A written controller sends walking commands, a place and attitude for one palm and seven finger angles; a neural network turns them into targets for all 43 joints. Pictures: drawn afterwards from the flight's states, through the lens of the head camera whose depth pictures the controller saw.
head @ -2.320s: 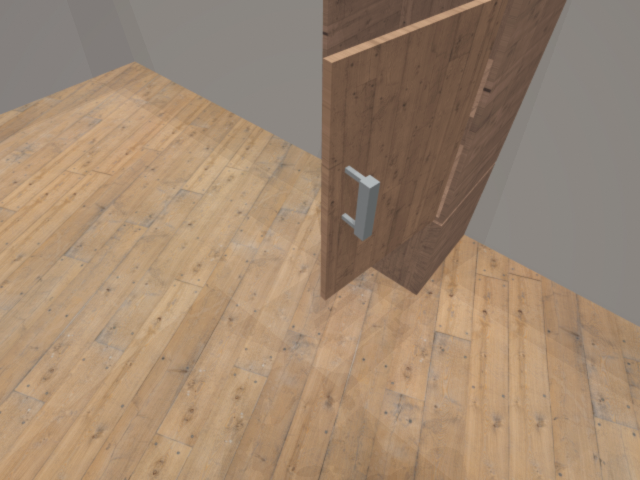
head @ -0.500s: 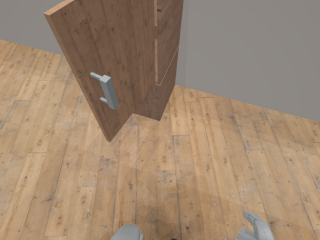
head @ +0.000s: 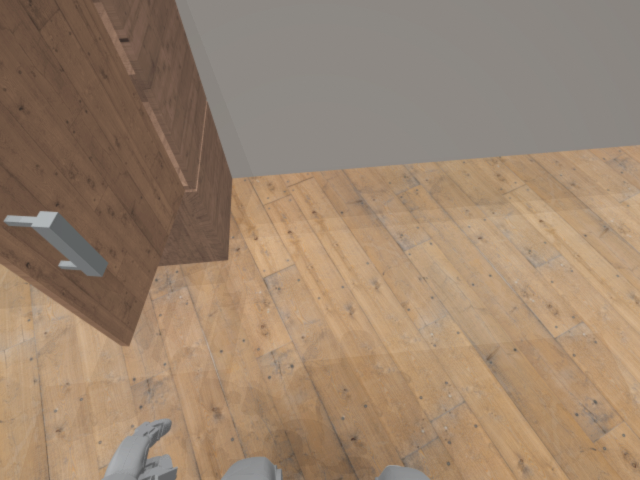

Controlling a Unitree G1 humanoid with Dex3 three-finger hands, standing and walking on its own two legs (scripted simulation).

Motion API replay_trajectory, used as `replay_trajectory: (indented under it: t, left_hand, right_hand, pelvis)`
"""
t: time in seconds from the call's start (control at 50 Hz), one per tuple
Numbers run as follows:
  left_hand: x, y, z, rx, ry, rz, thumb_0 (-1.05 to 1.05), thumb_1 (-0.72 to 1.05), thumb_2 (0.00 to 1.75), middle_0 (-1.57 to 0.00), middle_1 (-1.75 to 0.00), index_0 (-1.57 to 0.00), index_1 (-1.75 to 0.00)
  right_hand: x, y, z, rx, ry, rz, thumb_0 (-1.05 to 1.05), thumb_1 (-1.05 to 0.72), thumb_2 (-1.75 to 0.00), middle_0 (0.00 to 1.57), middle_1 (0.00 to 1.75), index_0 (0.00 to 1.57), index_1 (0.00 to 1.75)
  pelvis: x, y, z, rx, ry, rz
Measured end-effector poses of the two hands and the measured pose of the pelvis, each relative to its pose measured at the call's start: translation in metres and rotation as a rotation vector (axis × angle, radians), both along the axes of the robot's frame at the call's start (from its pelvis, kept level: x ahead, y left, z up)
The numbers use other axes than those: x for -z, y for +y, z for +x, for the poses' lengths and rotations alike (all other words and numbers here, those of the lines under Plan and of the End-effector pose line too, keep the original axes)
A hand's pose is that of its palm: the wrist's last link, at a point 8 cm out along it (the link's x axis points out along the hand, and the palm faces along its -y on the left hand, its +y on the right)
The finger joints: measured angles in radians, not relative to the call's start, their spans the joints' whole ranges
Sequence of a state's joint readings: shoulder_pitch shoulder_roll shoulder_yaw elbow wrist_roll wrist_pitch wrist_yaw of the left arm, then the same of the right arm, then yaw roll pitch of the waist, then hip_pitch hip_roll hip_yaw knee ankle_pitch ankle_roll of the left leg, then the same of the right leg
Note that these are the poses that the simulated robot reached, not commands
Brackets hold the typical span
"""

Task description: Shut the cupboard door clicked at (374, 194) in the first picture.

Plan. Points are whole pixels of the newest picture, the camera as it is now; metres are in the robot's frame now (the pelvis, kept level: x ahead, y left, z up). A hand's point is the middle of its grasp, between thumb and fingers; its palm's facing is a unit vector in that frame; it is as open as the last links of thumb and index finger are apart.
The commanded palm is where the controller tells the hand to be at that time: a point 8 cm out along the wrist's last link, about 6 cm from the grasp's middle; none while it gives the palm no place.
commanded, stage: walk around to get in front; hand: left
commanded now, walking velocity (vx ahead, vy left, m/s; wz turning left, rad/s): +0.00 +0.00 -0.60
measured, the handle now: (58, 245) +0.41 +0.39 +0.00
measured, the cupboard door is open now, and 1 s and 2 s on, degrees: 80 80 80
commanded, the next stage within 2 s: none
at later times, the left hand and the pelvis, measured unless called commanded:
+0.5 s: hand (203, 438) +0.18 +0.18 -0.15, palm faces -0.29 -0.94 -0.19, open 7.4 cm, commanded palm none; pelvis +0.02 +0.02 +0.02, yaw -18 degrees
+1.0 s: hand (246, 420) +0.21 +0.13 -0.17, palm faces -0.52 -0.83 -0.19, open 7.4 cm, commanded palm none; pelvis +0.04 +0.00 +0.00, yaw -35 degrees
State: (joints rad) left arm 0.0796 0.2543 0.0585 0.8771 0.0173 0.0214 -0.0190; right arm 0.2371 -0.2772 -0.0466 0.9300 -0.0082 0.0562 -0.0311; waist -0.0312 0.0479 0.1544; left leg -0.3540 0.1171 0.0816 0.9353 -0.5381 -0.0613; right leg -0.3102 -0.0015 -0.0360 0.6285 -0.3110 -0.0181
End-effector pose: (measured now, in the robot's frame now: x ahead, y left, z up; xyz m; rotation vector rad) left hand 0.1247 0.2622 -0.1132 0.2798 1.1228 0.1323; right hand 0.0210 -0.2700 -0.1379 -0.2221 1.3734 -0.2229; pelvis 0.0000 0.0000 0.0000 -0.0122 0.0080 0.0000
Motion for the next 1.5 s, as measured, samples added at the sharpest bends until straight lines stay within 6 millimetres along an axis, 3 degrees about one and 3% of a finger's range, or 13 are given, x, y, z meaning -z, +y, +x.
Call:
replay_trajectory:
  t: [0.14, 0.28, 0.38, 0.48, 0.62, 0.68, 0.88, 0.98, 1.08, 1.22, 1.34, 1.42, 1.5]
  left_hand:
    - [0.001, -0.024, 0.011, 0.086, 0.046, -0.032, 0.0, 0.91, 0.9, -0.2, -0.3, -0.2, -0.3]
    - [0.023, -0.019, 0.026, 0.128, 0.077, -0.094, 0.01, 0.91, 0.9, -0.2, -0.3, -0.2, -0.3]
    - [0.019, -0.016, 0.043, 0.167, 0.087, -0.102, 0.01, 0.91, 0.9, -0.2, -0.3, -0.2, -0.3]
    - [0.008, -0.026, 0.058, 0.227, 0.099, -0.089, 0.01, 0.91, 0.9, -0.2, -0.3, -0.19, -0.3]
    - [0.005, -0.066, 0.086, 0.359, 0.053, -0.031, 0.01, 0.91, 0.9, -0.2, -0.3, -0.19, -0.3]
    - [0.0, -0.08, 0.087, 0.383, 0.035, -0.014, 0.01, 0.91, 0.9, -0.2, -0.3, -0.19, -0.3]
    - [0.003, -0.094, 0.08, 0.457, 0.128, -0.022, 0.01, 0.91, 0.9, -0.2, -0.3, -0.2, -0.3]
    - [0.019, -0.09, 0.096, 0.485, 0.159, -0.045, 0.01, 0.91, 0.9, -0.2, -0.3, -0.2, -0.3]
    - [0.023, -0.095, 0.123, 0.536, 0.163, -0.052, 0.01, 0.91, 0.9, -0.2, -0.3, -0.2, -0.3]
    - [0.007, -0.133, 0.156, 0.662, 0.13, -0.043, 0.01, 0.91, 0.9, -0.2, -0.3, -0.19, -0.3]
    - [0.005, -0.19, 0.176, 0.8, 0.038, -0.015, 0.01, 0.91, 0.9, -0.2, -0.3, -0.19, -0.3]
    - [-0.001, -0.211, 0.172, 0.838, 0.019, -0.002, 0.0, 0.91, 0.9, -0.2, -0.3, -0.19, -0.3]
    - [-0.002, -0.219, 0.165, 0.874, 0.059, 0.003, 0.0, 0.91, 0.9, -0.2, -0.3, -0.2, -0.3]
  right_hand:
    - [-0.017, -0.004, 0.007, 0.091, -0.078, -0.014, 0.0, -0.91, -0.9, 0.2, 0.3, 0.2, 0.3]
    - [-0.023, 0.021, 0.016, 0.133, -0.175, -0.048, 0.0, -0.91, -0.9, 0.2, 0.3, 0.2, 0.3]
    - [-0.031, 0.041, -0.003, 0.156, -0.139, -0.036, 0.0, -0.91, -0.9, 0.2, 0.3, 0.2, 0.3]
    - [-0.031, 0.048, -0.024, 0.23, -0.11, -0.007, 0.0, -0.91, -0.9, 0.2, 0.3, 0.2, 0.3]
    - [-0.002, 0.028, -0.067, 0.375, -0.089, 0.038, 0.0, -0.9, -0.9, 0.21, 0.3, 0.2, 0.3]
    - [0.004, 0.016, -0.08, 0.422, -0.055, 0.033, 0.0, -0.91, -0.9, 0.2, 0.3, 0.2, 0.3]
    - [-0.024, -0.006, -0.062, 0.502, -0.164, -0.031, 0.0, -0.91, -0.9, 0.2, 0.3, 0.2, 0.3]
    - [-0.03, 0.001, -0.05, 0.525, -0.211, -0.084, 0.0, -0.91, -0.9, 0.2, 0.3, 0.2, 0.3]
    - [-0.035, 0.022, -0.06, 0.541, -0.18, -0.094, 0.0, -0.91, -0.9, 0.2, 0.3, 0.2, 0.3]
    - [-0.032, 0.044, -0.097, 0.663, -0.128, -0.048, 0.0, -0.91, -0.9, 0.2, 0.3, 0.2, 0.3]
    - [-0.001, 0.047, -0.149, 0.804, -0.089, 0.001, 0.0, -0.9, -0.9, 0.21, 0.3, 0.2, 0.3]
    - [0.001, 0.042, -0.168, 0.869, -0.046, 0.003, 0.0, -0.91, -0.9, 0.2, 0.3, 0.2, 0.3]
    - [-0.012, 0.032, -0.167, 0.905, -0.08, -0.022, 0.0, -0.91, -0.9, 0.2, 0.3, 0.2, 0.3]
  pelvis:
    - [-0.01, 0.001, 0.004, 0.093, -0.001, 0.022]
    - [-0.001, 0.022, 0.015, 0.171, 0.016, -0.007]
    - [-0.01, 0.025, 0.019, 0.239, 0.01, -0.011]
    - [-0.017, 0.021, 0.022, 0.305, 0.014, -0.019]
    - [-0.002, -0.002, 0.019, 0.395, 0.004, 0.011]
    - [-0.002, -0.007, 0.015, 0.422, -0.009, 0.007]
    - [-0.015, -0.009, 0.022, 0.542, 0.001, 0.033]
    - [-0.008, 0.0, 0.036, 0.597, 0.021, 0.013]
    - [-0.01, 0.003, 0.043, 0.656, 0.022, 0.005]
    - [-0.017, -0.005, 0.045, 0.75, 0.022, -0.015]
    - [0.001, -0.025, 0.035, 0.833, 0.006, 0.009]
    - [-0.003, -0.029, 0.03, 0.873, -0.005, 0.007]
    - [-0.01, -0.033, 0.031, 0.917, -0.003, 0.024]
